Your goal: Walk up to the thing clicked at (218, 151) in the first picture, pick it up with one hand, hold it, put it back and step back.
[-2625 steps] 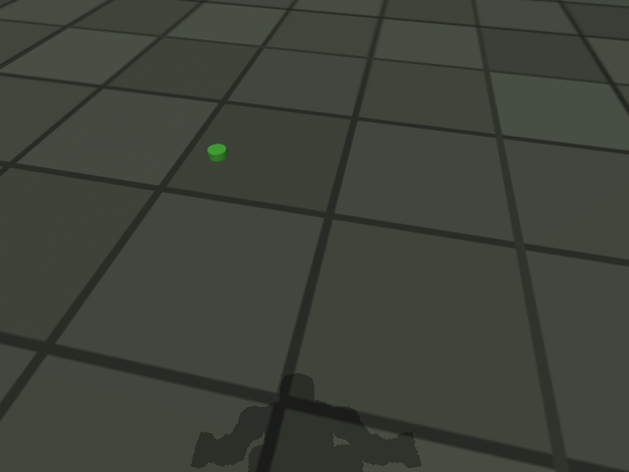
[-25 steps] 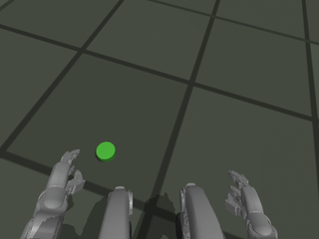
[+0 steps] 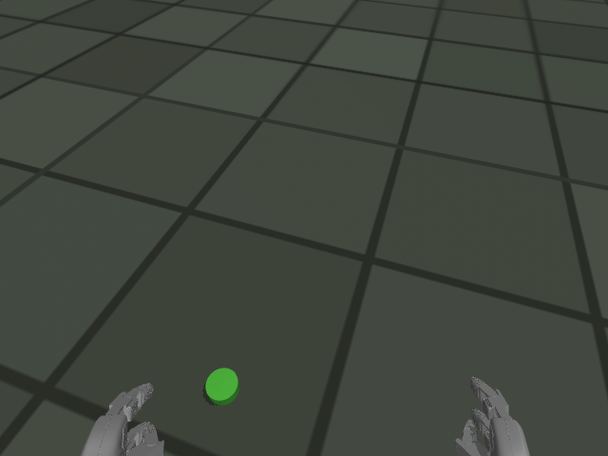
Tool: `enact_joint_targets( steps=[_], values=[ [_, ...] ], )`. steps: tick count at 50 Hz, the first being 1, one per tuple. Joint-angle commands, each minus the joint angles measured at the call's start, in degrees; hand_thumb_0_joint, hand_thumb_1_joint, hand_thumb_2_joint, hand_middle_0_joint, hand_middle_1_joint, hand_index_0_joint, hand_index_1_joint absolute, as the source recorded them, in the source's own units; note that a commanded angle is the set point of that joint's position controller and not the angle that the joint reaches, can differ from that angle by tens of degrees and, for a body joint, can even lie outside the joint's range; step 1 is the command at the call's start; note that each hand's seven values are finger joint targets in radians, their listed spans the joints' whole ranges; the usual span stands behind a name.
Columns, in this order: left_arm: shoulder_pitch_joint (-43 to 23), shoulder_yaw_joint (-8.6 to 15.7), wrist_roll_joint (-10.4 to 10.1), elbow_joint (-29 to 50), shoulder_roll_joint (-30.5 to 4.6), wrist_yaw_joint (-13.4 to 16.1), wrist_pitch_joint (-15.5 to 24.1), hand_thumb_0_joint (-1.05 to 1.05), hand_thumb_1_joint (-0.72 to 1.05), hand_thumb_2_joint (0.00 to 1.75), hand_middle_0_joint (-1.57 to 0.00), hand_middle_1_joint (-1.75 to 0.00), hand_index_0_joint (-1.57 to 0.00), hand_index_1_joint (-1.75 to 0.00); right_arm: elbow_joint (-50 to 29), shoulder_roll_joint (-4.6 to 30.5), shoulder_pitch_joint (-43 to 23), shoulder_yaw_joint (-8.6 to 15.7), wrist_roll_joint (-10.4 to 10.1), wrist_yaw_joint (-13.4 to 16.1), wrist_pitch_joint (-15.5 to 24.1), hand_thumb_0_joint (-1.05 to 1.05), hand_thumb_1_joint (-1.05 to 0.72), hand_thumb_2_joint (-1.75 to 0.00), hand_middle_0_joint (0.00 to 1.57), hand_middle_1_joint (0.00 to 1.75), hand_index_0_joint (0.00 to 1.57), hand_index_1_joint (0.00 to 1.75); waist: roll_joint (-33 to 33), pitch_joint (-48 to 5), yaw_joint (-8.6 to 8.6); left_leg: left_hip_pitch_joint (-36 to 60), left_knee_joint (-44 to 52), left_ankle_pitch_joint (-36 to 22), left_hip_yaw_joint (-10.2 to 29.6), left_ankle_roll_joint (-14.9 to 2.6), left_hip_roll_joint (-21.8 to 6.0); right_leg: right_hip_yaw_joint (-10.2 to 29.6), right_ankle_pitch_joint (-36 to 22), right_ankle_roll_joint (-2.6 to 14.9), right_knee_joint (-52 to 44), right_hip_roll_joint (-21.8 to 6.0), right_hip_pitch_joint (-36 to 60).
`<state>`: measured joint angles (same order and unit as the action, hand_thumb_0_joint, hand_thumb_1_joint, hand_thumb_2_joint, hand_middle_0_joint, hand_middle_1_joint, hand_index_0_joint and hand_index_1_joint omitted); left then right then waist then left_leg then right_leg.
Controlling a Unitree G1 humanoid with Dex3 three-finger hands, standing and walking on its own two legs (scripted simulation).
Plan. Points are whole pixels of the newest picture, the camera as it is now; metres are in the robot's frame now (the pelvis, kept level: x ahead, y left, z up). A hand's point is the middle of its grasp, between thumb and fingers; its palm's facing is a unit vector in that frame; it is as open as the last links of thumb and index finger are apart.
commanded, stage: home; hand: left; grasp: from above
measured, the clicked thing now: (222, 386) +0.48 +0.23 -0.69
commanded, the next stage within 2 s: stand in 2.00 s
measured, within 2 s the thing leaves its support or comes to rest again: neither
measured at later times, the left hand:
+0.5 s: hand (157, 451) +0.17 +0.18 -0.04, palm faces +0.06 -0.98 -0.20, open 7.4 cm
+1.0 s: hand (158, 451) +0.17 +0.18 -0.04, palm faces +0.05 -0.98 -0.20, open 7.4 cm
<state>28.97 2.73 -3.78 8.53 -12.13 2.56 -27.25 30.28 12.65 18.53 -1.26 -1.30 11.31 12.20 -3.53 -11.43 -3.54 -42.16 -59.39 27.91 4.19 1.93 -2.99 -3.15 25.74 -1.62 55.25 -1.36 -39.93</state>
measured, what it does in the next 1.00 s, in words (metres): stands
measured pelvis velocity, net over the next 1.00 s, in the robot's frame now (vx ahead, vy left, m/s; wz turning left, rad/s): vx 0.01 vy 0.00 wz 0.00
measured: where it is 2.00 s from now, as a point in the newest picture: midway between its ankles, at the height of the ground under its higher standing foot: outside the picture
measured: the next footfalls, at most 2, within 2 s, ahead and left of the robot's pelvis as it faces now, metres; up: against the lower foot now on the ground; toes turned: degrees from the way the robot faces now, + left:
none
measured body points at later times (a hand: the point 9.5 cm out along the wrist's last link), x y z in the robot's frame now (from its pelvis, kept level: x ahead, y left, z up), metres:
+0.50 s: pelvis +0.01 +0.00 +0.00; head +0.02 +0.01 +0.45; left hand +0.16 +0.23 -0.02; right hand +0.17 -0.24 -0.06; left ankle +0.02 +0.14 -0.68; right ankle +0.02 -0.14 -0.68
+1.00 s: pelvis +0.01 +0.00 +0.00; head +0.02 +0.01 +0.45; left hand +0.16 +0.23 -0.02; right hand +0.17 -0.24 -0.05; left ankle +0.02 +0.14 -0.68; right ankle +0.02 -0.14 -0.68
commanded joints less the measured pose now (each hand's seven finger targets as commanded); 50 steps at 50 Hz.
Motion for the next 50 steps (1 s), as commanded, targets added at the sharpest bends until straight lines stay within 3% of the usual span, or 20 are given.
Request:
enact_joint_targets(
  steps=[1, 6, 11, 26, 30, 39, 49, 50],
  values=[
    [-1.5, 2.4, 0.3, 9.5, -5.2, -0.8, 2.4, 0.0, 0.9, 0.9, -0.2, -0.3, -0.2, -0.3, -8.8, 6.2, -5.4, 2.3, 0.6, 0.5, 4.4, 0.0, -0.9, -0.9, 0.2, 0.3, 0.2, 0.3, 3.1, 0.2, 0.2, 5.0, 11.2, -7.2, -2.0, -2.63, 3.4, -1.1, -5.3, 0.93, -11.3, 2.4, 3.9],
    [-4.0, 2.9, 1.0, 9.5, -6.1, -1.6, 2.8, 0.0, 0.9, 0.9, -0.2, -0.3, -0.2, -0.3, -8.5, 6.7, -6.3, 2.5, 0.9, 0.4, 5.9, 0.0, -0.9, -0.9, 0.2, 0.3, 0.2, 0.3, 2.7, 1.8, 0.02, 5.4, 12.0, -4.7, -2.0, -2.63, 3.3, -1.3, -3.0, 0.85, -11.6, 2.1, 3.0],
    [-3.3, 3.3, 1.2, 10.9, -6.5, -1.7, 3.3, 0.0, 0.9, 0.9, -0.2, -0.3, -0.2, -0.3, -8.0, 6.8, -6.4, 2.6, 1.2, 0.2, 6.8, 0.0, -0.9, -0.9, 0.2, 0.3, 0.2, 0.3, 0.7, -1.8, 0.88, 7.7, 11.1, -9.9, -2.2, -2.29, 3.3, -1.2, -7.8, 1.0, -10.1, 2.1, 5.2],
    [-1.3, 2.8, 1.3, 10.0, -6.2, -1.1, 3.4, 0.0, 0.9, 0.9, -0.2, -0.3, -0.2, -0.3, -7.4, 6.7, -6.5, 2.5, 1.2, 0.3, 6.4, 0.0, -0.9, -0.9, 0.2, 0.3, 0.2, 0.3, 0.2, -2.3, 1.6, 8.0, 11.5, -12.6, -1.6, -1.95, 2.8, -1.7, -9.9, 1.36, -9.3, 2.5, 5.8],
    [-2.0, 2.7, 1.0, 9.8, -6.0, -1.2, 3.5, 0.0, 0.9, 0.9, -0.2, -0.3, -0.2, -0.3, -7.1, 6.8, -5.9, 2.7, 1.3, 0.2, 6.4, 0.0, -0.9, -0.9, 0.2, 0.3, 0.2, 0.3, 0.3, -2.5, 1.06, 8.3, 11.2, -13.4, -1.7, -1.93, 2.9, -1.6, -10.7, 1.31, -9.3, 2.5, 6.2],
    [-1.9, 3.0, 1.2, 10.1, -6.4, -1.1, 3.4, 0.0, 0.9, 0.9, -0.2, -0.3, -0.2, -0.3, -7.3, 6.7, -6.0, 2.7, 1.2, 0.3, 6.4, 0.0, -0.9, -0.9, 0.2, 0.3, 0.2, 0.3, 0.9, -2.5, 1.52, 8.1, 11.1, -13.1, -2.0, -2.11, 2.9, -1.3, -10.7, 1.19, -9.9, 2.3, 6.6],
    [-2.2, 2.5, 1.2, 9.5, -6.1, -1.4, 3.2, 0.0, 0.9, 0.9, -0.2, -0.3, -0.2, -0.3, -7.4, 6.8, -6.3, 2.5, 1.1, 0.2, 6.4, 0.0, -0.9, -0.9, 0.2, 0.3, 0.2, 0.3, 0.5, -0.4, 1.32, 7.1, 12.2, -8.4, -1.7, -2.16, 2.8, -1.3, -6.5, 1.11, -10.3, 2.4, 5.1],
    [-3.8, 3.4, 1.2, 11.5, -7.2, -1.2, 3.6, 0.0, 0.9, 0.9, -0.2, -0.3, -0.2, -0.3, -7.2, 6.6, -6.4, 2.6, 1.1, 0.2, 6.5, 0.0, -0.9, -0.9, 0.2, 0.3, 0.2, 0.3, -0.2, -0.6, 1.64, 6.6, 12.1, -7.8, -1.9, -2.1, 2.9, -1.2, -5.9, 1.12, -10.5, 2.3, 5.1]
  ],
)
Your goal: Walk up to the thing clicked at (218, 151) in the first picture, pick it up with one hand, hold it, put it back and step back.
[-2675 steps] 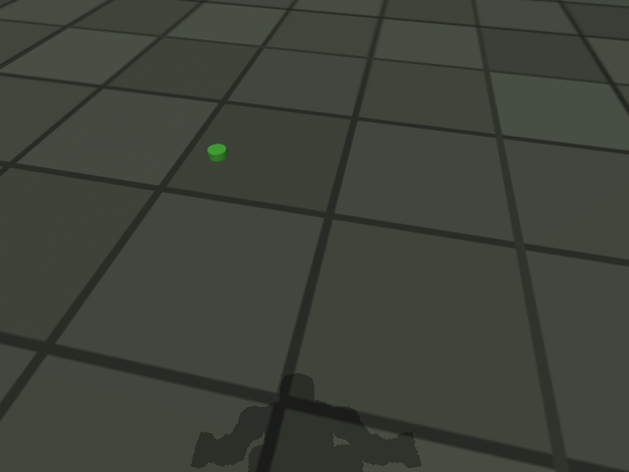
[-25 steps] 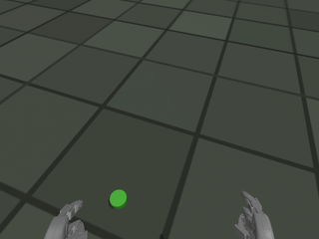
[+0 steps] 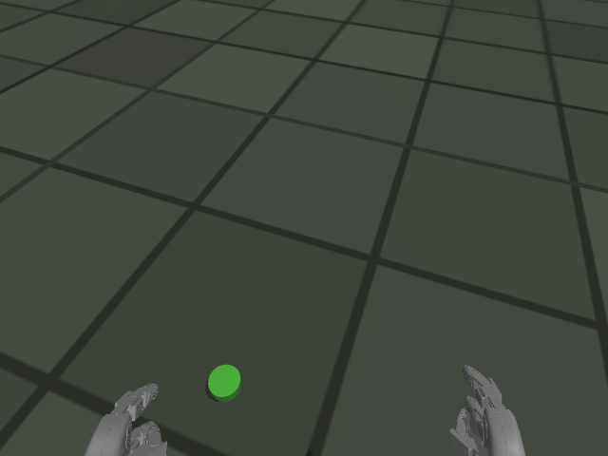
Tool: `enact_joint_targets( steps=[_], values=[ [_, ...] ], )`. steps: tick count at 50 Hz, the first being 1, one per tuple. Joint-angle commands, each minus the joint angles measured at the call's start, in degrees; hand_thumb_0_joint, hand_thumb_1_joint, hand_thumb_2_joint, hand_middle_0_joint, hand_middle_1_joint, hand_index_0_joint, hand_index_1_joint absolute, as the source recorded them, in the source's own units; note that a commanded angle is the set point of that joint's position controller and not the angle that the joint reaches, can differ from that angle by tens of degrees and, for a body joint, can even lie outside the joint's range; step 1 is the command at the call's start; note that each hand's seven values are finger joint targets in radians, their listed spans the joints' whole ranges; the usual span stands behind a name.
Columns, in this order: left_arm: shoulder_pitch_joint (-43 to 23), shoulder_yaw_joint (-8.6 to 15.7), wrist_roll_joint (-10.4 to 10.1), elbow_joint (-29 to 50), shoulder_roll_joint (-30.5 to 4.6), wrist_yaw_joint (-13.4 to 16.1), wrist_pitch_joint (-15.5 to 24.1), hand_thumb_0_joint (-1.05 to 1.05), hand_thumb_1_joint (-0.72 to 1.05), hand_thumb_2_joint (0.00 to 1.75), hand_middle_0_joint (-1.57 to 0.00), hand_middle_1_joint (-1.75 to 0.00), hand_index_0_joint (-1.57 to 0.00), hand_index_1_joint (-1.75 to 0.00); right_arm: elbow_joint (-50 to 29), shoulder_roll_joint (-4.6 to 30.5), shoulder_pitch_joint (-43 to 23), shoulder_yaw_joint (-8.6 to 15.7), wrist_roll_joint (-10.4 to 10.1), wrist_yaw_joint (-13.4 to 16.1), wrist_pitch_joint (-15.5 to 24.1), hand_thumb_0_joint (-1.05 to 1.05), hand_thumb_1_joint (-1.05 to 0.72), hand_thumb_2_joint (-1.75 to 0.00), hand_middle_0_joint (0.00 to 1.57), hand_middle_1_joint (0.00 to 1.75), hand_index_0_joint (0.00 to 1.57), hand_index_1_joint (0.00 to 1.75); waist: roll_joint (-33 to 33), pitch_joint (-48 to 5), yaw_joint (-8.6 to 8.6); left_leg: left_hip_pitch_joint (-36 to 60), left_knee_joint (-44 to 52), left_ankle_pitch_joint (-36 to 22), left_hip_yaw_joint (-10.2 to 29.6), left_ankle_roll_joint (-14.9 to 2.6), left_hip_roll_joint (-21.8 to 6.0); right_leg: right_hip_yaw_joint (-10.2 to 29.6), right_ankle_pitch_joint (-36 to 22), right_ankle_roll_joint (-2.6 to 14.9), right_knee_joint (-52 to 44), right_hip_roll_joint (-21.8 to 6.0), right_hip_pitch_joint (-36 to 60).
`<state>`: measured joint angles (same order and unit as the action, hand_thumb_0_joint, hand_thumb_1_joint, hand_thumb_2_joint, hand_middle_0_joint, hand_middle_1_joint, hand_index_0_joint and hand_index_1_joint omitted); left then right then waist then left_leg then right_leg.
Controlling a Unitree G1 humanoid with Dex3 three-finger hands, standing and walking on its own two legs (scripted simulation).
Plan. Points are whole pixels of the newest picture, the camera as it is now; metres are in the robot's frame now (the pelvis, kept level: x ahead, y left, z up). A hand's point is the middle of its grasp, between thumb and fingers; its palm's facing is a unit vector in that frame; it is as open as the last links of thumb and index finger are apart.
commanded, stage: home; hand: left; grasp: from above
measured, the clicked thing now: (225, 382) +0.47 +0.23 -0.69
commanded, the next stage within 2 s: stand in 1.00 s
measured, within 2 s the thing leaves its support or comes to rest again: neither
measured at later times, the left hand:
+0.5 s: hand (165, 448) +0.17 +0.18 -0.04, palm faces +0.05 -0.98 -0.20, open 7.4 cm
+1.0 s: hand (163, 446) +0.17 +0.18 -0.04, palm faces +0.05 -0.98 -0.21, open 7.4 cm
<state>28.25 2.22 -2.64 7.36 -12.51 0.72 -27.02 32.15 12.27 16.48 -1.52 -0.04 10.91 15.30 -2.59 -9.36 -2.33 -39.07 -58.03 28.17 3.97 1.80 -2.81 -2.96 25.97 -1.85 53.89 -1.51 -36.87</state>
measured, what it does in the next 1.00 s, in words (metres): stands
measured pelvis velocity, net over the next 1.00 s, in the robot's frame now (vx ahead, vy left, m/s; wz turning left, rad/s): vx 0.00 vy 0.00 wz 0.00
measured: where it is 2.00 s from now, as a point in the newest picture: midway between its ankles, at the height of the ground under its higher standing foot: outside the picture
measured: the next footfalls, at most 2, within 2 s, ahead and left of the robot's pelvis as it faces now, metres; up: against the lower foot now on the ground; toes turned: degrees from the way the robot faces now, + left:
none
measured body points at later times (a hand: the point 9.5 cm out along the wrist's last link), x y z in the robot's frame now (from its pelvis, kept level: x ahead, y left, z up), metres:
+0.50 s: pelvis +0.00 +0.00 +0.00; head +0.01 +0.00 +0.45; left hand +0.16 +0.23 -0.03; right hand +0.16 -0.25 -0.06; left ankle +0.01 +0.13 -0.68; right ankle +0.01 -0.14 -0.68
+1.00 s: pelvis +0.00 +0.00 +0.00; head +0.02 +0.00 +0.45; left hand +0.16 +0.23 -0.03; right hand +0.16 -0.25 -0.07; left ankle +0.01 +0.13 -0.68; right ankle +0.01 -0.14 -0.68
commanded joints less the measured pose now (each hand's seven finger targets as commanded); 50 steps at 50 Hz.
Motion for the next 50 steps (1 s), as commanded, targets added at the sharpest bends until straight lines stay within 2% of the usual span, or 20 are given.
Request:
enact_joint_targets(
  steps=[1, 3, 9, 10, 11, 15, 18, 21, 22, 23, 24, 26, 27, 28, 29, 31, 32, 37, 38, 50],
  values=[
    [-2.4, 3.4, 0.0, 12.0, -6.5, 0.6, 3.2, 0.0, 0.9, 0.9, -0.2, -0.3, -0.2, -0.3, -9.2, 7.1, -4.2, 2.8, -0.1, 0.6, 3.3, 0.0, -0.9, -0.9, 0.2, 0.3, 0.2, 0.3, -0.6, -2.8, 0.05, 3.7, 10.6, -7.9, -1.8, -2.04, 2.7, -1.4, -6.1, 1.34, -9.2, 2.4, 1.9],
    [-1.5, 2.8, -0.2, 10.7, -5.4, 0.4, 3.0, 0.0, 0.9, 0.9, -0.2, -0.3, -0.2, -0.3, -9.3, 7.1, -4.3, 2.7, -0.1, 0.6, 3.4, 0.0, -0.9, -0.9, 0.2, 0.3, 0.2, 0.3, 0.6, -3.2, -0.19, 3.8, 10.2, -8.5, -1.7, -2.17, 2.7, -1.3, -6.9, 1.21, -9.2, 2.3, 2.4],
    [-3.3, 3.8, 0.1, 13.4, -7.3, 0.7, 3.5, 0.0, 0.9, 0.9, -0.2, -0.3, -0.2, -0.3, -9.0, 7.2, -4.0, 2.9, -0.2, 0.7, 3.3, 0.0, -0.9, -0.9, 0.2, 0.3, 0.2, 0.3, -0.8, -3.3, 0.03, 3.9, 10.1, -8.7, -2.1, -2.12, 2.7, -1.1, -6.9, 1.34, -8.9, 2.3, 1.9],
    [-1.3, 2.6, 0.2, 10.0, -5.3, 0.6, 3.1, 0.0, 0.9, 0.9, -0.2, -0.3, -0.2, -0.3, -9.4, 6.8, -4.3, 2.7, -0.2, 0.8, 3.3, 0.0, -0.9, -0.9, 0.2, 0.3, 0.2, 0.3, -0.4, -3.3, -0.48, 3.9, 10.0, -8.7, -1.9, -2.11, 2.7, -1.2, -6.9, 1.33, -9.0, 2.3, 1.7],
    [-2.5, 3.5, -0.1, 13.0, -6.4, 0.6, 3.4, 0.0, 0.9, 0.9, -0.2, -0.3, -0.2, -0.3, -9.2, 7.0, -4.0, 2.8, -0.1, 0.8, 3.4, 0.0, -0.9, -0.9, 0.2, 0.3, 0.2, 0.3, 0.0, -3.4, 0.13, 3.9, 10.1, -8.8, -1.8, -2.09, 2.6, -1.3, -6.9, 1.29, -8.8, 2.4, 2.0],
    [-0.6, 3.1, 0.1, 10.5, -5.5, 0.6, 3.1, 0.0, 0.9, 0.9, -0.2, -0.3, -0.2, -0.3, -9.4, 6.9, -4.1, 2.8, -0.1, 0.8, 3.4, 0.0, -0.9, -0.9, 0.2, 0.3, 0.2, 0.3, 0.1, -3.4, 0.14, 3.8, 9.6, -9.4, -2.2, -2.08, 2.7, -1.1, -7.6, 1.31, -8.8, 2.2, 2.2],
    [-2.9, 3.6, 0.2, 13.9, -7.4, 0.8, 3.6, 0.0, 0.9, 0.9, -0.2, -0.3, -0.2, -0.3, -9.1, 7.1, -4.1, 2.9, -0.2, 0.9, 3.2, 0.0, -0.9, -0.9, 0.2, 0.3, 0.2, 0.3, 0.4, -3.8, 0.1, 3.9, 9.4, -10.1, -2.1, -2.18, 2.7, -1.2, -8.2, 1.27, -8.8, 2.2, 2.5],
    [-0.1, 1.8, 0.0, 9.1, -4.8, 0.5, 2.8, 0.0, 0.9, 0.9, -0.2, -0.3, -0.2, -0.3, -9.0, 6.8, -4.2, 2.5, -0.2, 0.8, 3.2, 0.0, -0.9, -0.9, 0.2, 0.3, 0.2, 0.3, 0.7, -1.9, -0.09, 2.9, 9.8, -8.9, -1.8, -2.18, 2.7, -1.2, -7.2, 1.25, -8.9, 2.3, 1.7],
    [-1.5, 3.3, 0.0, 12.2, -6.2, 0.6, 3.0, 0.0, 0.9, 0.9, -0.2, -0.3, -0.2, -0.3, -9.2, 6.9, -4.0, 2.8, -0.2, 0.8, 3.2, 0.0, -0.9, -0.9, 0.2, 0.3, 0.2, 0.3, -0.4, -3.4, 0.34, 3.7, 9.9, -9.3, -2.0, -2.07, 2.6, -1.2, -7.5, 1.36, -8.8, 2.2, 2.2],
    [-0.1, 2.5, -0.1, 9.8, -5.2, 0.5, 2.7, 0.0, 0.9, 0.9, -0.2, -0.3, -0.2, -0.3, -9.2, 7.1, -4.3, 2.9, -0.3, 0.8, 3.1, 0.0, -0.9, -0.9, 0.2, 0.3, 0.2, 0.3, 0.3, -3.3, 0.12, 3.6, 10.0, -9.9, -1.7, -2.06, 2.6, -1.3, -7.8, 1.31, -8.6, 2.3, 2.1],
    [-1.6, 3.9, -0.1, 13.2, -7.1, 0.7, 3.0, 0.0, 0.9, 0.9, -0.2, -0.3, -0.2, -0.3, -9.2, 7.2, -3.9, 3.0, -0.2, 0.7, 3.0, 0.0, -0.9, -0.9, 0.2, 0.3, 0.2, 0.3, -1.3, -4.1, 0.6, 4.3, 10.2, -10.7, -1.7, -1.93, 2.4, -1.4, -8.4, 1.52, -8.3, 2.4, 2.5],
    [-0.3, 3.2, -0.1, 11.0, -5.9, 0.6, 2.8, 0.0, 0.9, 0.9, -0.2, -0.3, -0.2, -0.3, -9.3, 7.0, -3.9, 3.0, -0.2, 0.7, 2.9, 0.0, -0.9, -0.9, 0.2, 0.3, 0.2, 0.3, 0.2, -4.3, 0.17, 4.4, 9.4, -12.5, -1.7, -1.99, 2.4, -1.5, -10.1, 1.36, -8.0, 2.5, 2.9],
    [-2.3, 3.9, 0.1, 13.7, -7.6, 0.8, 3.2, 0.0, 0.9, 0.9, -0.2, -0.3, -0.2, -0.3, -9.2, 7.0, -3.8, 3.0, -0.2, 0.7, 2.9, 0.0, -0.9, -0.9, 0.2, 0.3, 0.2, 0.3, 0.8, -4.4, 0.45, 3.8, 9.0, -12.6, -1.9, -2.16, 2.7, -1.4, -10.4, 1.29, -8.3, 2.3, 3.1],
    [0.7, 2.0, 0.1, 8.9, -4.8, 0.6, 2.6, 0.0, 0.9, 0.9, -0.2, -0.3, -0.2, -0.3, -9.3, 7.0, -3.8, 2.8, -0.3, 0.7, 2.9, 0.0, -0.9, -0.9, 0.2, 0.3, 0.2, 0.3, 1.1, -3.6, -0.19, 3.9, 9.1, -11.8, -2.1, -2.26, 2.8, -1.1, -10.0, 1.3, -8.5, 2.2, 2.5],
    [-0.9, 2.3, 0.1, 10.7, -5.4, 0.6, 2.7, 0.0, 0.9, 0.9, -0.2, -0.3, -0.2, -0.3, -9.7, 6.8, -4.3, 2.7, -0.3, 0.7, 3.0, 0.0, -0.9, -0.9, 0.2, 0.3, 0.2, 0.3, 0.5, -3.2, 0.08, 3.4, 9.2, -11.3, -2.0, -2.21, 2.7, -1.2, -9.5, 1.32, -8.7, 2.2, 2.2],
    [-2.6, 4.3, -0.1, 13.2, -7.4, 0.8, 3.1, 0.0, 0.9, 0.9, -0.2, -0.3, -0.2, -0.3, -9.0, 7.0, -4.0, 3.0, -0.2, 0.8, 2.9, 0.0, -0.9, -0.9, 0.2, 0.3, 0.2, 0.3, -0.6, -3.7, 0.56, 3.8, 9.7, -10.1, -2.0, -2.05, 2.6, -1.3, -8.1, 1.29, -8.7, 2.2, 2.4],
    [-2.5, 3.6, 0.0, 12.9, -7.0, 0.8, 3.2, 0.0, 0.9, 0.9, -0.2, -0.3, -0.2, -0.3, -9.0, 7.2, -3.8, 3.0, -0.2, 0.7, 3.0, 0.0, -0.9, -0.9, 0.2, 0.3, 0.2, 0.3, -0.5, -3.4, -0.1, 4.1, 9.8, -10.1, -2.0, -2.07, 2.5, -1.3, -8.1, 1.27, -8.6, 2.3, 2.2],
    [-1.0, 2.5, 0.1, 10.9, -5.8, 0.6, 3.3, 0.0, 0.9, 0.9, -0.2, -0.3, -0.2, -0.3, -9.3, 7.0, -3.8, 3.0, -0.2, 0.6, 2.8, 0.0, -0.9, -0.9, 0.2, 0.3, 0.2, 0.3, -0.4, -3.5, -0.09, 4.2, 9.9, -11.3, -1.4, -1.89, 2.3, -1.6, -9.1, 1.41, -7.9, 2.5, 2.0],
    [-2.3, 3.6, 0.0, 13.1, -7.1, 0.8, 3.4, 0.0, 0.9, 0.9, -0.2, -0.3, -0.2, -0.3, -9.2, 7.0, -3.8, 3.0, -0.2, 0.6, 2.7, 0.0, -0.9, -0.9, 0.2, 0.3, 0.2, 0.3, -0.6, -3.3, 0.27, 3.7, 9.6, -10.5, -1.9, -1.99, 2.5, -1.4, -8.5, 1.37, -8.4, 2.3, 2.0],
    [0.0, 2.8, -0.2, 11.3, -5.9, 0.8, 3.0, 0.0, 0.9, 0.9, -0.2, -0.3, -0.2, -0.3, -9.9, 6.9, -3.7, 2.9, -0.2, 0.4, 2.2, 0.0, -0.9, -0.9, 0.2, 0.3, 0.2, 0.3, 0.3, -3.9, 0.16, 3.2, 9.1, -11.0, -2.0, -2.08, 2.6, -1.4, -9.0, 1.37, -7.9, 2.3, 2.3]
  ],
)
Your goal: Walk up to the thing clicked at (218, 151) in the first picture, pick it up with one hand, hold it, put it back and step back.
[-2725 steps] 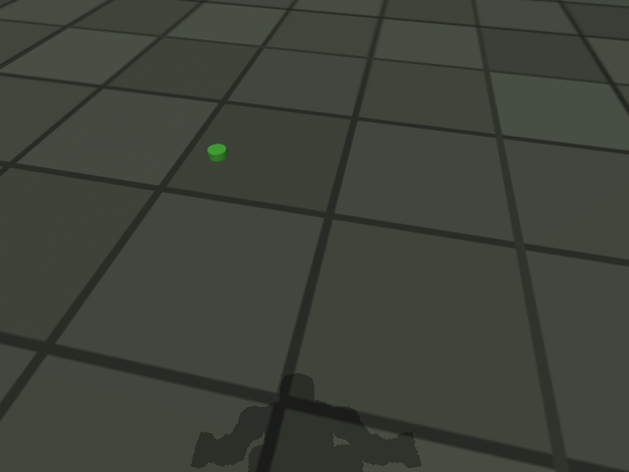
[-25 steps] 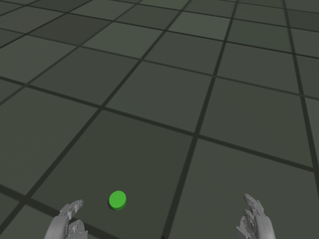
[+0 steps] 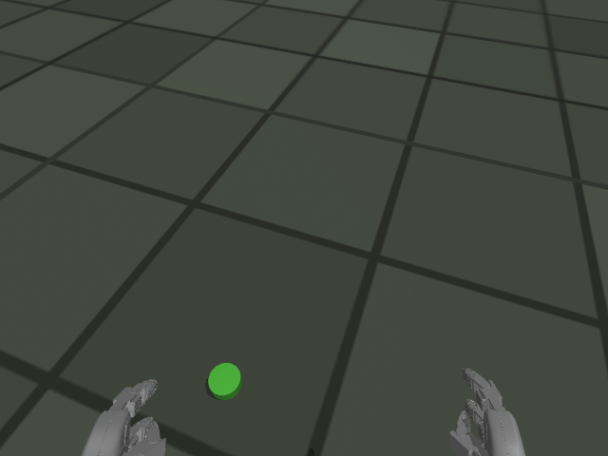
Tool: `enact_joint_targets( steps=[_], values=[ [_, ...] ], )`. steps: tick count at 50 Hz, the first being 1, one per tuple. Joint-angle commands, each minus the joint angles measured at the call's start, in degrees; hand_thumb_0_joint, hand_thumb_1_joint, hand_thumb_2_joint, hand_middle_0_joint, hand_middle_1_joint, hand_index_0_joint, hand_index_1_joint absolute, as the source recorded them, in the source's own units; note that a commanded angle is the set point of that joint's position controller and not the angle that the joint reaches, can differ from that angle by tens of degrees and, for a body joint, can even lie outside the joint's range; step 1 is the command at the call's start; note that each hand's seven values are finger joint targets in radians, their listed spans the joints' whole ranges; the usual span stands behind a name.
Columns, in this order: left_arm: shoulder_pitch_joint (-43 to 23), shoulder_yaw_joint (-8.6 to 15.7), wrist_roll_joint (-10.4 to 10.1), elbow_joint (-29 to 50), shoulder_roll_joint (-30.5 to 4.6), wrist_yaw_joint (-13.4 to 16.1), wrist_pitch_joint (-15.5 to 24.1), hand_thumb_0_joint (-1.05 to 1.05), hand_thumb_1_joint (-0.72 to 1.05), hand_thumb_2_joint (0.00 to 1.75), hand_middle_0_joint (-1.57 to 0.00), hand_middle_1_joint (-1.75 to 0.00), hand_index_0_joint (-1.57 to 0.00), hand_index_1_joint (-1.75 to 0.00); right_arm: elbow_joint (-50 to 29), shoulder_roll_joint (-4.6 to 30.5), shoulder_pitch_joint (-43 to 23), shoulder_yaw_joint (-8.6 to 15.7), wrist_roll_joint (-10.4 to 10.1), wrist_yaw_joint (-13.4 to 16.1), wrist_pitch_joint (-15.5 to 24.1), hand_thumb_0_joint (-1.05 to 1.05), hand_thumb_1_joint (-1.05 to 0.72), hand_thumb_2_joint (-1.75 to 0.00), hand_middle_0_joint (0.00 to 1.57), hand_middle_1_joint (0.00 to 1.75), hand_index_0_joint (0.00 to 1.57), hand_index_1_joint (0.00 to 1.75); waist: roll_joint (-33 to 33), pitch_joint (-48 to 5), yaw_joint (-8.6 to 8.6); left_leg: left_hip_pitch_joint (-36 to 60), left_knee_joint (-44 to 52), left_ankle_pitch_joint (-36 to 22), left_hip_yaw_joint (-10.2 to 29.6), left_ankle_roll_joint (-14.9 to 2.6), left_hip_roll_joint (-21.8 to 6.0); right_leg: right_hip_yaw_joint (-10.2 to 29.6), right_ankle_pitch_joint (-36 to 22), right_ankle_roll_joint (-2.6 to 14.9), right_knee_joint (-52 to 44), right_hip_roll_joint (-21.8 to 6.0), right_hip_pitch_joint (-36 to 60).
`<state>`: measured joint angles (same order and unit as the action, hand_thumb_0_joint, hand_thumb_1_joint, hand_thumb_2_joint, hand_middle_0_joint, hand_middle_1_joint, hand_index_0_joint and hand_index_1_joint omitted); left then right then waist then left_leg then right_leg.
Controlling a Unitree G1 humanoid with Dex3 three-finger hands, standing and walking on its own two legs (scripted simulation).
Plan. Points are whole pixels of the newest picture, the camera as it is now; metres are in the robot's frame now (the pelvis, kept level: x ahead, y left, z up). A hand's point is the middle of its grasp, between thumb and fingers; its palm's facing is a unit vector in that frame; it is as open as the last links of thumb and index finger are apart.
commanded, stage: stand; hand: left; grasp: from above
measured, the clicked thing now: (225, 381) +0.47 +0.23 -0.69
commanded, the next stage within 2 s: none
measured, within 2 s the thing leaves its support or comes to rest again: neither
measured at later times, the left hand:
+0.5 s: hand out of the picture +0.07 +0.24 -0.11, palm faces +0.04 -0.94 -0.34, open 7.4 cm
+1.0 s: hand out of the picture +0.04 +0.24 -0.10, palm faces +0.05 -0.94 -0.34, open 7.4 cm
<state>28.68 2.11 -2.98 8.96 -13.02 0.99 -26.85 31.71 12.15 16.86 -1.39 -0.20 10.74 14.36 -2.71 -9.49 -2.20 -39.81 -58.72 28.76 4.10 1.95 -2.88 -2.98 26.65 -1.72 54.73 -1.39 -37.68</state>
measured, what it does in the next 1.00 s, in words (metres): rises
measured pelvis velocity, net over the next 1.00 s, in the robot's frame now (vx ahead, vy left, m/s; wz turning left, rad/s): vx -0.01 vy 0.00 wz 0.02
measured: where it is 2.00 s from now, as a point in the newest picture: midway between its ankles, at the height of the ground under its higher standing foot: outside the picture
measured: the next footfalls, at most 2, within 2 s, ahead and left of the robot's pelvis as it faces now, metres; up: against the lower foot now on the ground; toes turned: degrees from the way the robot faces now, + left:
none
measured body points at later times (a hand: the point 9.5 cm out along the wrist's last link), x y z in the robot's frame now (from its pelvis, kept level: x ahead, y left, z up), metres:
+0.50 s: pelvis +0.00 +0.01 +0.04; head +0.01 +0.01 +0.49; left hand +0.07 +0.29 -0.09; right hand +0.09 -0.28 -0.09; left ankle +0.01 +0.14 -0.68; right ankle +0.01 -0.14 -0.68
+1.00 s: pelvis -0.01 +0.00 +0.06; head -0.01 +0.00 +0.51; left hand +0.04 +0.29 -0.07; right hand +0.07 -0.28 -0.08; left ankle +0.01 +0.14 -0.68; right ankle +0.01 -0.14 -0.68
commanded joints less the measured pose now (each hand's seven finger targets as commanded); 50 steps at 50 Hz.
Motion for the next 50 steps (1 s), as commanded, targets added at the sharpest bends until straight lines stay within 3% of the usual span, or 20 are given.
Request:
enact_joint_targets(
  steps=[1, 4, 5, 6, 7, 8, 10, 11, 15, 16, 20, 29, 36, 40, 45, 48, 50],
  values=[
    [-1.2, 3.0, 0.0, 10.9, -5.7, 0.4, 3.0, 0.0, 0.9, 0.9, -0.2, -0.3, -0.2, -0.3, -9.5, 7.2, -4.1, 2.9, -0.1, 0.5, 3.2, 0.0, -0.9, -0.9, 0.2, 0.3, 0.2, 0.3, -0.1, -3.2, 0.03, 3.8, 9.9, -10.7, -2.2, -2.15, 2.6, -1.5, -8.9, 1.22, -8.9, 2.3, 2.5],
    [0.3, 2.8, 0.2, 9.5, -5.1, 0.4, 2.8, 0.0, 0.9, 0.9, -0.2, -0.3, -0.2, -0.3, -9.5, 7.2, -4.0, 3.0, -0.2, 0.6, 3.1, 0.0, -0.9, -0.9, 0.2, 0.3, 0.2, 0.3, 0.2, -4.5, -0.17, 4.5, 9.6, -12.0, -2.3, -2.18, 2.6, -1.3, -10.0, 1.29, -8.6, 2.2, 2.9],
    [-18.2, 3.3, 6.6, -10.6, -10.8, 2.8, 15.4, 0.0, 0.9, 0.9, -0.2, -0.3, -0.2, -0.3, 4.5, 14.3, -7.5, 5.2, 7.0, -2.8, -3.6, 0.0, -0.9, -0.9, 0.2, 0.3, 0.2, 0.3, 3.0, 9.6, 3.87, 6.2, 14.3, -22.6, 0.5, -4.87, 0.4, 1.7, -9.8, 3.3, -10.1, -1.7, 12.6],
    [-12.0, 4.3, 6.9, -19.9, -12.1, 2.5, 19.3, 0.0, 0.9, 0.9, -0.2, -0.3, -0.2, -0.3, 5.1, 15.0, -8.1, 6.2, 7.0, -4.6, -6.1, 0.0, -0.9, -0.9, 0.2, 0.3, 0.2, 0.3, 6.9, 4.9, 4.43, 9.3, 13.4, -21.3, -1.8, -5.73, 1.1, 6.1, -8.9, 5.45, -13.0, -3.1, 14.3],
    [-11.9, 4.2, 7.5, -22.7, -13.1, 2.3, 21.3, 0.0, 0.9, 0.9, -0.2, -0.3, -0.2, -0.3, 4.4, 14.3, -8.0, 5.9, 6.9, -5.9, -7.4, 0.0, -0.9, -0.9, 0.2, 0.3, 0.2, 0.3, 8.6, 3.5, 3.19, 11.3, 13.0, -20.6, -2.4, -5.74, 1.7, 8.1, -9.5, 6.36, -14.3, -4.1, 13.9],
    [-13.1, 3.6, 7.3, -24.3, -13.1, 1.9, 22.4, 0.0, 0.9, 0.9, -0.2, -0.3, -0.2, -0.3, 4.3, 14.2, -6.7, 5.8, 7.0, -6.7, -8.2, 0.0, -0.9, -0.9, 0.2, 0.3, 0.2, 0.3, 5.4, 4.1, 2.01, 11.8, 14.2, -19.4, -1.3, -5.32, 1.8, 7.4, -10.6, 6.3, -13.9, -2.9, 12.4],
    [-15.3, 3.0, 6.7, -28.7, -13.0, 1.4, 24.2, 0.0, 0.9, 0.9, -0.2, -0.3, -0.2, -0.3, 6.7, 12.8, -6.6, 5.3, 4.2, -8.6, -8.8, 0.0, -0.9, -0.9, 0.2, 0.3, 0.2, 0.3, 2.0, 2.0, 3.13, 15.0, 17.1, -17.0, -0.8, -5.63, 1.8, 6.2, -12.9, 4.92, -12.6, -3.8, 17.2],
    [-14.9, 3.2, 6.5, -30.8, -12.3, 1.3, 24.3, 0.0, 0.9, 0.9, -0.2, -0.3, -0.2, -0.3, 7.5, 13.1, -7.5, 5.9, 3.7, -9.1, -9.2, 0.0, -0.9, -0.9, 0.2, 0.3, 0.2, 0.3, 3.6, 3.0, 4.09, 16.5, 17.2, -16.9, -1.3, -5.44, 1.8, 6.7, -12.1, 4.75, -13.9, -4.1, 15.6],
    [-17.1, 3.2, 6.0, -40.1, -12.4, 1.4, 25.4, 0.0, 0.9, 0.9, -0.2, -0.3, -0.2, -0.3, 10.9, 13.2, -8.3, 6.5, 3.1, -9.9, -10.4, 0.0, -0.9, -0.9, 0.2, 0.3, 0.2, 0.3, 2.8, 4.5, 3.9, 18.6, 20.7, -13.2, 0.3, -5.18, 0.9, 6.1, -7.3, 3.81, -17.9, -4.1, 16.0],
    [-17.0, 3.2, 6.2, -42.0, -12.3, 1.4, 25.9, 0.0, 0.9, 0.9, -0.2, -0.3, -0.2, -0.3, 11.7, 13.4, -8.6, 6.7, 3.2, -10.0, -10.6, 0.0, -0.9, -0.9, 0.2, 0.3, 0.2, 0.3, 2.2, 3.9, 3.91, 19.6, 20.7, -15.6, 0.6, -5.27, 0.7, 5.5, -10.4, 3.59, -17.9, -4.0, 17.3],
    [-17.6, 3.2, 5.8, -48.5, -11.6, 1.4, 26.9, 0.0, 0.9, 0.9, -0.2, -0.3, -0.2, -0.3, 14.3, 14.2, -9.1, 6.8, 3.4, -9.5, -11.5, 0.0, -0.9, -0.9, 0.2, 0.3, 0.2, 0.3, -0.8, 6.7, 4.11, 19.6, 26.6, -15.8, 3.6, -5.5, -1.2, 3.4, -12.0, 2.71, -19.0, -2.9, 20.2],
    [-17.3, 2.9, 5.0, -60.1, -13.3, 1.7, 27.5, 0.0, 0.9, 0.9, -0.2, -0.3, -0.2, -0.3, 20.7, 14.9, -8.1, 6.3, 2.3, -8.7, -12.7, 0.0, -0.9, -0.9, 0.2, 0.3, 0.2, 0.3, 1.1, 8.8, 3.25, 24.8, 31.7, -20.3, 3.1, -4.52, -1.5, 4.2, -18.2, 2.83, -27.0, -4.5, 26.2],
    [-18.4, 2.3, 4.8, -65.6, -14.3, 1.8, 27.8, 0.0, 0.9, 0.9, -0.2, -0.3, -0.2, -0.3, 24.6, 14.9, -8.0, 5.7, 1.7, -8.6, -13.1, 0.0, -0.9, -0.9, 0.2, 0.3, 0.2, 0.3, 2.7, 9.3, 2.89, 29.7, 34.5, -25.3, 2.2, -3.68, -2.0, 4.4, -21.4, 2.47, -31.8, -5.4, 29.5],
    [-19.0, 2.0, 4.7, -67.5, -14.3, 1.7, 27.7, 0.0, 0.9, 0.9, -0.2, -0.3, -0.2, -0.3, 25.8, 15.3, -8.8, 5.4, 1.6, -8.7, -13.1, 0.0, -0.9, -0.9, 0.2, 0.3, 0.2, 0.3, 1.9, 10.4, 3.01, 30.2, 37.0, -25.2, 2.4, -3.57, -2.3, 4.0, -21.0, 1.95, -33.8, -5.4, 30.7],
    [-20.5, 1.8, 4.8, -69.4, -14.7, 1.5, 27.7, 0.0, 0.9, 0.9, -0.2, -0.3, -0.2, -0.3, 27.2, 15.4, -10.0, 5.2, 1.6, -8.9, -13.4, 0.0, -0.9, -0.9, 0.2, 0.3, 0.2, 0.3, 2.2, 12.5, 3.11, 29.7, 39.7, -21.9, 2.6, -3.0, -2.3, 3.7, -17.0, 1.57, -35.9, -5.2, 30.7],
    [-20.5, 1.8, 4.9, -70.2, -15.1, 1.2, 27.6, 0.0, 0.9, 0.9, -0.2, -0.3, -0.2, -0.3, 27.8, 15.9, -10.4, 5.3, 1.6, -9.0, -13.7, 0.0, -0.9, -0.9, 0.2, 0.3, 0.2, 0.3, 2.1, 13.5, 3.25, 29.1, 40.9, -17.1, 2.8, -2.94, -2.3, 3.9, -13.8, 1.52, -37.0, -5.1, 30.5],
    [-21.1, 1.9, 4.8, -70.5, -15.4, 1.2, 27.7, 0.0, 0.9, 0.9, -0.2, -0.3, -0.2, -0.3, 28.0, 16.1, -10.7, 5.3, 1.6, -9.1, -13.7, 0.0, -0.9, -0.9, 0.2, 0.3, 0.2, 0.3, 1.8, 12.7, 3.17, 29.0, 41.0, -17.6, 2.8, -3.01, -2.3, 4.2, -14.9, 1.59, -37.3, -5.4, 31.5]
  ],
)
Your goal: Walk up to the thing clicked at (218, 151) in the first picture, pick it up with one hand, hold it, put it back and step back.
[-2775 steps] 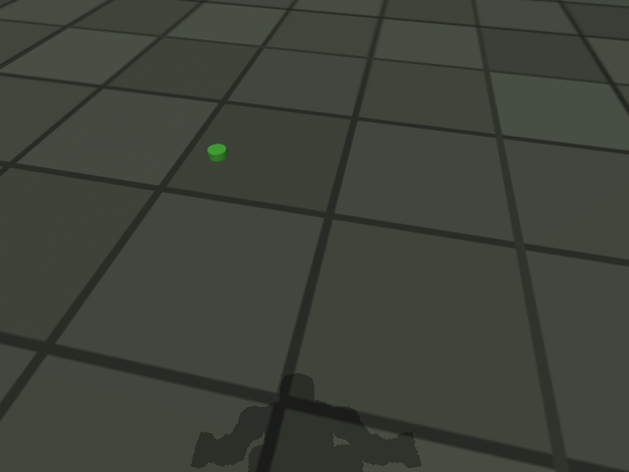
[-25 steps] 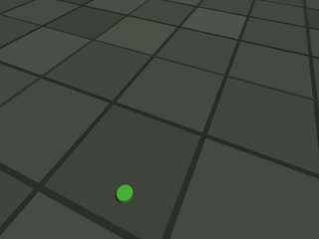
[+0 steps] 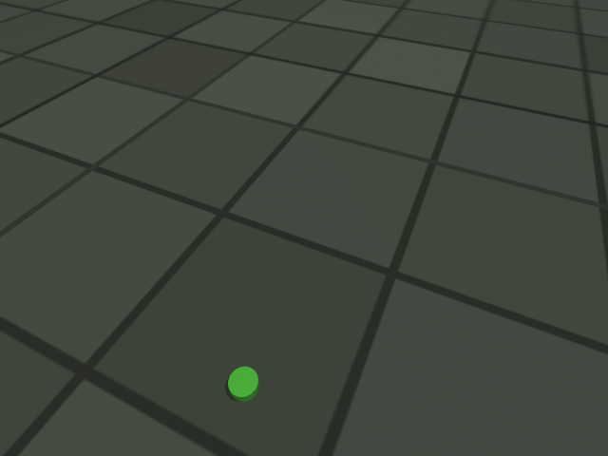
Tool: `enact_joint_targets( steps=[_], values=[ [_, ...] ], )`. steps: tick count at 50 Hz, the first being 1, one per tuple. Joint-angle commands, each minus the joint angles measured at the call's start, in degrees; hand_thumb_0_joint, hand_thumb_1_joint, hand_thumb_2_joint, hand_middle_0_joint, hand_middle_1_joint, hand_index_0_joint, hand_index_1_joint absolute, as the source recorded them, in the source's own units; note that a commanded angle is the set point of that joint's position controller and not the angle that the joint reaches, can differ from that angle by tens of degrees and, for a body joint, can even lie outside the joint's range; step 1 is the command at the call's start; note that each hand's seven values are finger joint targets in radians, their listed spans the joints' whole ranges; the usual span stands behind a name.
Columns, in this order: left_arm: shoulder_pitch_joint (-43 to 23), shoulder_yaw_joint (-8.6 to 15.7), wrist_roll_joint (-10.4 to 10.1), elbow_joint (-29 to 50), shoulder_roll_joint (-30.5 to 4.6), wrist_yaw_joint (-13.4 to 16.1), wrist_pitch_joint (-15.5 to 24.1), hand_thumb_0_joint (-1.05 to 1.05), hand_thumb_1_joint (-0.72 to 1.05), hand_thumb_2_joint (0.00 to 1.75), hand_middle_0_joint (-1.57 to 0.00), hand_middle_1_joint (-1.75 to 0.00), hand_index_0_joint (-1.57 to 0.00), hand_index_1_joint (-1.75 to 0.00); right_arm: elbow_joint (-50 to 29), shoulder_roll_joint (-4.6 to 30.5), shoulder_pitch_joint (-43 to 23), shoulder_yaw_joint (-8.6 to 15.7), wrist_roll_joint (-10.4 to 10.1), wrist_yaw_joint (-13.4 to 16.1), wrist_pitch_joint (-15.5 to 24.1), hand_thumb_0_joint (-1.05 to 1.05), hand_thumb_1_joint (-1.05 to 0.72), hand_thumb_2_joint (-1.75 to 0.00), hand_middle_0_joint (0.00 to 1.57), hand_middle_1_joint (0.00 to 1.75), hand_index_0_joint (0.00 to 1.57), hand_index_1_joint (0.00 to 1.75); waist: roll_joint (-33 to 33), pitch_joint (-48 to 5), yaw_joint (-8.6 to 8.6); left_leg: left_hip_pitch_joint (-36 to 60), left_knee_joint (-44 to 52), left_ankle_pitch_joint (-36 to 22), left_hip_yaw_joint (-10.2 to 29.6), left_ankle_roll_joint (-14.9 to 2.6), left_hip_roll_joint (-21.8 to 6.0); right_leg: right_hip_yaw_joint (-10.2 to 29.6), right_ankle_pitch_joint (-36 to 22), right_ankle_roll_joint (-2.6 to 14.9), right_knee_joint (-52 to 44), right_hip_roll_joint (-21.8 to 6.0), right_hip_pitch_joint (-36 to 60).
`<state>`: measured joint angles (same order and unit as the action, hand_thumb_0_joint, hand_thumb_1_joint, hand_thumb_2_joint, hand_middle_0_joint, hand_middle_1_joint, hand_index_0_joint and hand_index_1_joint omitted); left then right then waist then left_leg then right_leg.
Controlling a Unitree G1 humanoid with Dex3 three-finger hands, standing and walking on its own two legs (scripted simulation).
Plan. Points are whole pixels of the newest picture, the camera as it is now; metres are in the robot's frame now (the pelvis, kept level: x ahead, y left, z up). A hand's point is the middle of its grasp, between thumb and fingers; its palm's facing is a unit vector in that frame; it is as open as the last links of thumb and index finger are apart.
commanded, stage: stand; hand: left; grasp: from above
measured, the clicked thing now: (244, 383) +0.48 +0.22 -0.76
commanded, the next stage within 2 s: step back in 1.62 s
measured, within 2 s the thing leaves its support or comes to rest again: neither
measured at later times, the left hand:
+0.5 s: hand out of the picture +0.06 +0.24 -0.16, palm faces +0.01 -0.94 -0.34, open 7.4 cm
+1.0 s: hand out of the picture +0.09 +0.23 -0.15, palm faces +0.01 -0.94 -0.34, open 7.4 cm
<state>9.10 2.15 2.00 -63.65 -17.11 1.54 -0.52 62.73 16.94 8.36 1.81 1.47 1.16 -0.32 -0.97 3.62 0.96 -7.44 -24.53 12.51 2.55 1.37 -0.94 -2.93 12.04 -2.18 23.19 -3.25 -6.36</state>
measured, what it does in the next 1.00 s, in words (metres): stands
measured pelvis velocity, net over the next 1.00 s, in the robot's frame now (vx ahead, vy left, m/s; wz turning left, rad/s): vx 0.01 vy -0.01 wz -0.01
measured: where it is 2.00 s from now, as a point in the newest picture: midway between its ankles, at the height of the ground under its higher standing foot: outside the picture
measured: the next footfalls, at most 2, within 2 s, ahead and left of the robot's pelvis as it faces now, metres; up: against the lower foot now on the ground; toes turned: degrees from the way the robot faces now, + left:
left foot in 1.92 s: -0.01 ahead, +0.12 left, +0.00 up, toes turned -2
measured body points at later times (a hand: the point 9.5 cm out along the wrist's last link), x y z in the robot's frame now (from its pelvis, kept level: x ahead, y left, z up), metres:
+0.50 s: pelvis +0.00 -0.01 +0.00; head +0.01 -0.02 +0.45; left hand +0.06 +0.28 -0.13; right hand +0.06 -0.30 -0.14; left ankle +0.02 +0.13 -0.74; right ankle +0.01 -0.14 -0.74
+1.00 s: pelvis +0.01 -0.01 +0.00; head +0.02 -0.02 +0.45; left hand +0.09 +0.28 -0.13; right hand +0.08 -0.31 -0.13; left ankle +0.02 +0.13 -0.74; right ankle +0.01 -0.14 -0.74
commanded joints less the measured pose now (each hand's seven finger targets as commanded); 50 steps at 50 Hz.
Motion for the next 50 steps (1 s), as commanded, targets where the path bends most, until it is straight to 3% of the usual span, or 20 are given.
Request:
enact_joint_targets(
  steps=[1, 5, 8, 9, 15, 23, 32, 40, 45, 50],
  values=[
    [-1.8, 1.9, -0.2, 2.0, -11.5, 0.6, 1.4, 0.0, 0.9, 0.9, -0.2, -0.3, -0.2, -0.3, -2.8, 11.0, -2.1, 1.9, -0.1, 0.4, 1.0, 0.0, -0.9, -0.9, 0.2, 0.3, 0.2, 0.3, 0.1, -0.4, -0.11, -3.2, 6.8, -1.4, 4.1, -2.47, -4.3, 4.1, -0.7, 2.04, -6.0, -3.7, 0.1],
    [-2.4, 1.7, -0.3, 1.6, -11.7, 0.4, 1.5, 0.0, 0.9, 0.9, -0.2, -0.3, -0.2, -0.3, -2.2, 11.4, -2.5, 1.9, -0.1, 0.3, 1.1, 0.0, -0.9, -0.9, 0.2, 0.3, 0.2, 0.3, -0.2, -0.5, -0.11, -2.6, 7.0, -1.9, 4.0, -2.28, -4.5, 4.4, -0.5, 2.13, -6.5, -3.8, 0.1],
    [-2.4, 1.9, -0.3, 1.3, -12.6, 0.3, 1.3, 0.0, 0.9, 0.9, -0.2, -0.3, -0.2, -0.3, -2.0, 11.8, -2.6, 2.0, -0.1, 0.2, 0.9, 0.0, -0.9, -0.9, 0.2, 0.3, 0.2, 0.3, -0.4, 1.0, -0.05, -4.2, 8.1, 2.3, 4.1, -2.02, -4.3, 4.5, 2.8, 2.12, -6.9, -3.3, -0.8],
    [-2.5, 1.9, -0.4, 1.3, -12.3, 0.2, 1.4, 0.0, 0.9, 0.9, -0.2, -0.3, -0.2, -0.3, -2.0, 12.1, -2.8, 2.0, -0.1, 0.2, 1.0, 0.0, -0.9, -0.9, 0.2, 0.3, 0.2, 0.3, -0.5, -0.3, -0.03, -3.1, 7.6, 0.6, 4.0, -2.36, -4.6, 4.7, 1.0, 2.32, -6.9, -3.7, -0.4],
    [-3.4, 1.8, -0.6, 1.0, -12.8, 0.0, 1.5, 0.0, 0.9, 0.9, -0.2, -0.3, -0.2, -0.3, -1.4, 11.9, -2.1, 1.6, -0.2, 0.0, 1.0, 0.0, -0.9, -0.9, 0.2, 0.3, 0.2, 0.3, 0.4, -0.2, -0.43, -3.3, 7.4, 0.5, 3.6, -2.04, -4.5, 5.4, 2.7, 2.38, -7.4, -3.8, -0.7],
    [-3.7, 1.8, -1.0, 0.8, -12.8, 0.0, 1.8, 0.0, 0.9, 0.9, -0.2, -0.3, -0.2, -0.3, -1.0, 12.2, -1.7, 0.9, -0.2, 0.1, 1.3, 0.0, -0.9, -0.9, 0.2, 0.3, 0.2, 0.3, 0.2, -3.0, -0.48, -1.3, 7.1, -7.8, 3.1, -2.24, -5.2, 4.9, -7.6, 2.41, -6.2, -4.2, 2.0],
    [-4.0, 1.8, -1.0, 0.4, -12.7, -0.1, 1.7, 0.0, 0.9, 0.9, -0.2, -0.3, -0.2, -0.3, -0.8, 12.5, -1.8, 0.7, -0.5, 0.2, 1.3, 0.0, -0.9, -0.9, 0.2, 0.3, 0.2, 0.3, 1.0, -3.0, -0.56, 0.2, 7.3, -10.2, 2.9, -1.91, -5.6, 4.6, -8.4, 2.38, -6.3, -4.1, 1.9],
    [-5.1, 1.9, -0.9, 0.7, -13.1, -0.3, 1.8, 0.0, 0.9, 0.9, -0.2, -0.3, -0.2, -0.3, -1.0, 13.1, -3.0, 0.9, -0.4, 0.1, 1.3, 0.0, -0.9, -0.9, 0.2, 0.3, 0.2, 0.3, 0.7, -2.6, -0.64, -0.5, 7.4, -7.3, 2.8, -2.03, -5.7, 5.0, -6.1, 2.4, -7.3, -4.2, 1.4],
    [-5.1, 1.9, -1.1, 1.0, -13.1, -0.3, 2.1, 0.0, 0.9, 0.9, -0.2, -0.3, -0.2, -0.3, -1.3, 13.1, -3.5, 0.8, -0.4, 0.0, 1.5, 0.0, -0.9, -0.9, 0.2, 0.3, 0.2, 0.3, 0.6, -4.7, -0.59, 0.9, 6.8, -12.2, 2.5, -2.07, -5.9, 4.6, -11.5, 2.49, -6.2, -4.5, 2.7],
    [-5.2, 1.8, -1.1, 1.1, -13.0, -0.4, 1.8, 0.0, 0.9, 0.9, -0.2, -0.3, -0.2, -0.3, -1.1, 13.4, -4.2, 0.8, -0.5, 0.1, 1.5, 0.0, -0.9, -0.9, 0.2, 0.3, 0.2, 0.3, 0.1, -3.7, -0.41, 0.9, 7.6, -11.6, 2.6, -1.63, -6.0, 4.3, -9.3, 2.42, -6.4, -4.0, 1.9]
  ],
)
